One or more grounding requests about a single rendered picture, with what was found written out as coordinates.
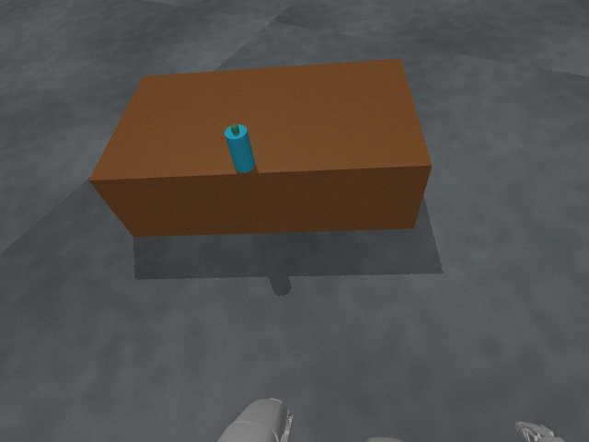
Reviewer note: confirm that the bottle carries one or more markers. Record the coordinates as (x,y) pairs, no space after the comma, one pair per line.
(240,147)

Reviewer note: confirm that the right robot hand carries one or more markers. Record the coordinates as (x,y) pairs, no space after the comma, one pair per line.
(535,433)

